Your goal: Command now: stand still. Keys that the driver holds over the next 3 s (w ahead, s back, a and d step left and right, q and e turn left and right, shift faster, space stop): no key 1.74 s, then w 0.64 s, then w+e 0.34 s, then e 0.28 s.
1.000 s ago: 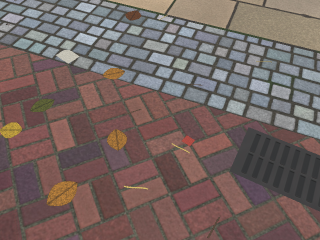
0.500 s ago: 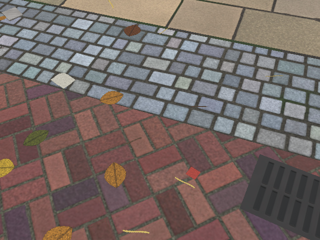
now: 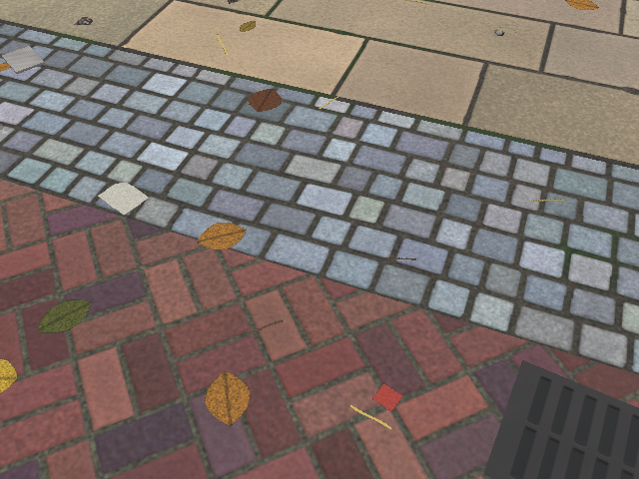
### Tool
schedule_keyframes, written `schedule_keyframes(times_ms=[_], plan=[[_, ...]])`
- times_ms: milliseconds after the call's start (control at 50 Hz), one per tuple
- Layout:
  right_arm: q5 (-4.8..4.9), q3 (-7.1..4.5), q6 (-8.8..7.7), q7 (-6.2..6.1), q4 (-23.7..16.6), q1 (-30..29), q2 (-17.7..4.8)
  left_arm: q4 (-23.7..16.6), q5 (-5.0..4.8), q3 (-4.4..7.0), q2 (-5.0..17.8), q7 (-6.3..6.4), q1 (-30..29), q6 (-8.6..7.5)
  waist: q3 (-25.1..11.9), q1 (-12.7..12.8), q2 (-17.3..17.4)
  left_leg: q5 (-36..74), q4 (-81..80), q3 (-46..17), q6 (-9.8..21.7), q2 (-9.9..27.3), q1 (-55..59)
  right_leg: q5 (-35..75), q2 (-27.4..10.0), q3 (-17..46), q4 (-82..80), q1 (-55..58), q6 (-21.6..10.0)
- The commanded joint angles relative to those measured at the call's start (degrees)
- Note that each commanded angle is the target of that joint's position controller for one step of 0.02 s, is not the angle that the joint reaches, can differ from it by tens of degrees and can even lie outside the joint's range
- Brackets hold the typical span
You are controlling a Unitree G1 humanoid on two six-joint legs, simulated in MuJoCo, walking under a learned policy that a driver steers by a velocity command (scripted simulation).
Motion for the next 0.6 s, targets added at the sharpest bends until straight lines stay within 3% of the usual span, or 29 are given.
schedule_keyframes(times_ms=[20, 600], plan=[[0.05, -1.31, -0.23, -0.13, -0.91, 2.34, -6.94, -1.0, -0.11, 1.03, 5.87, 0.41, -0.82, -0.16, -3.34, -0.14, -0.06, 16.48, -5.1, -1.66, 1.19, 2.14, -3.27, 15.53, -2.02, 2.03, -1.81, 7.05, -2.15], [-0.09, -0.37, -0.15, -0.66, 4.02, 5.88, -4.62, 5.28, -0.08, 0.82, 4.75, 1.22, 0.7, 0.49, 0.18, 0.41, 0.07, 6.88, -8.12, -0.44, 1.1, 0.91, -5.1, 7.66, -1.71, 1.83, -3.96, 5.73, -1.33]])
Next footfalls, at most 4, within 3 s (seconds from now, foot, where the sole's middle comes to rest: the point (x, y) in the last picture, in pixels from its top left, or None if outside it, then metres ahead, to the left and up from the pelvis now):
2.48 left None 0.49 0.11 -0.77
3.00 right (400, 394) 0.70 -0.15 -0.77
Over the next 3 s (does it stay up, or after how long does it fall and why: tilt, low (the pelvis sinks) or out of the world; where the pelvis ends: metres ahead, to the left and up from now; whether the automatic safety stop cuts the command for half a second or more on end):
stays up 0.56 -0.03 -0.02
